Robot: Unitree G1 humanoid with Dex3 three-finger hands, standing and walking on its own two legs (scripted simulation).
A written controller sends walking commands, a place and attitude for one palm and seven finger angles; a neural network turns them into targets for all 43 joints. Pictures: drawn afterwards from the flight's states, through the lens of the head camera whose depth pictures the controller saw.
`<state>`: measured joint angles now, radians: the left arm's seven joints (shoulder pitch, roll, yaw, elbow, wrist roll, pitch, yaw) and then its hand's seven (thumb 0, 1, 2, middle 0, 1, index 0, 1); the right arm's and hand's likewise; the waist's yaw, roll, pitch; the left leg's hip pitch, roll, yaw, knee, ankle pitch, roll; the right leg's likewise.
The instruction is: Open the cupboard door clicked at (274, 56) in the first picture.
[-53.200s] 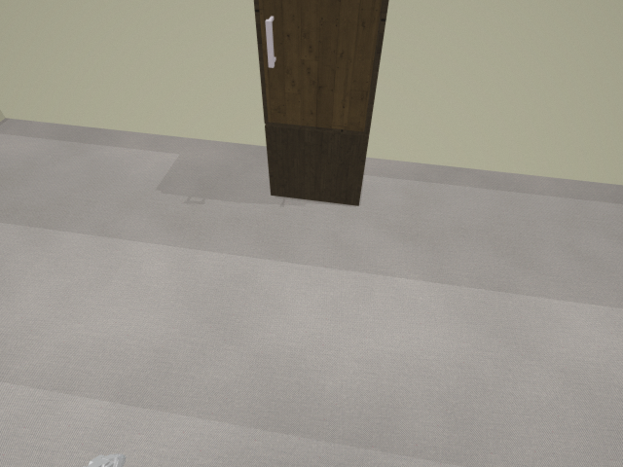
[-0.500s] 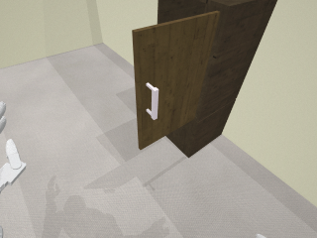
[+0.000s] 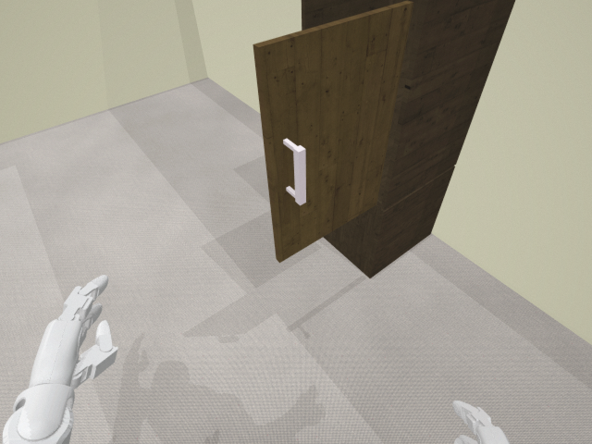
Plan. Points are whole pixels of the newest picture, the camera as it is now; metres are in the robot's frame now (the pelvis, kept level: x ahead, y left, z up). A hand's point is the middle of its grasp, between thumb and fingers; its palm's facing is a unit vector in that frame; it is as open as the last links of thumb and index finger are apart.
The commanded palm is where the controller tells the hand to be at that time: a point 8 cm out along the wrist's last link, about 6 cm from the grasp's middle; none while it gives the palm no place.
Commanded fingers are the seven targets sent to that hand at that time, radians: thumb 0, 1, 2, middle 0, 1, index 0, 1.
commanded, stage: let the arm hang, fingers relaxed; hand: left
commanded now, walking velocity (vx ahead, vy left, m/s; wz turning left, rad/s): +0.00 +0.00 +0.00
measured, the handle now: (294, 172) +0.67 +0.05 -0.02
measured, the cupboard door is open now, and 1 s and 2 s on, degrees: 89 89 89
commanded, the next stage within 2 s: look to check the result in 1.00 s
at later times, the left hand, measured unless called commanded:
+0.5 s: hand out of the picture -0.08 +0.21 -0.16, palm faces +0.02 -0.96 -0.28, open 7.3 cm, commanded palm none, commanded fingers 0.00 0.90 0.90 -0.20 -0.30 -0.20 -0.30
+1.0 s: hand out of the picture +0.12 +0.20 -0.14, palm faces -0.01 -0.95 -0.30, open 7.4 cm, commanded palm none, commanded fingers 0.00 0.90 0.90 -0.20 -0.30 -0.20 -0.30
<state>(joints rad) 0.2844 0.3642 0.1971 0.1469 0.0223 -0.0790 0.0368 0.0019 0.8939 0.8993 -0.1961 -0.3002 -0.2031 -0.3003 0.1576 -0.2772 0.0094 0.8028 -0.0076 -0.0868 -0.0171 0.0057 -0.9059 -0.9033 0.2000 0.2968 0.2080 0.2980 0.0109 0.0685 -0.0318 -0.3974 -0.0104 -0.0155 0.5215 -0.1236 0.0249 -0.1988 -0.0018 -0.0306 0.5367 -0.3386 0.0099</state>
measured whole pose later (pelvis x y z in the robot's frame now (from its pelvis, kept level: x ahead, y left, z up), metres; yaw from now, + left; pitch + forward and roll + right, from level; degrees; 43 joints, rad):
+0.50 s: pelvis +0.00 -0.01 +0.01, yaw +1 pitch -2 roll -1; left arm 0.37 0.26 0.02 1.19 0.01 0.03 0.01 0.01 0.91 0.90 -0.20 -0.30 -0.21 -0.30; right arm 0.25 -0.22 -0.02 1.13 -0.01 0.04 -0.02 0.00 -0.91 -0.90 0.20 0.30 0.21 0.30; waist 0.00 0.03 0.09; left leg -0.32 0.00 -0.04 0.45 -0.09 0.01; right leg -0.11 0.01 -0.06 0.45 -0.30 -0.01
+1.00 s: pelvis +0.03 -0.02 +0.01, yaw +0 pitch -2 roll +0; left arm 0.11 0.27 0.02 1.09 0.01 -0.02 0.01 0.00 0.90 0.90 -0.20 -0.30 -0.21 -0.30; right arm 0.10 -0.30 -0.01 1.12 -0.02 0.01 -0.02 0.00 -0.91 -0.90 0.20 0.30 0.21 0.30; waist -0.02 0.02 0.06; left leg -0.24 0.00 -0.03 0.39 -0.11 -0.01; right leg -0.03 0.01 -0.04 0.38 -0.31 -0.02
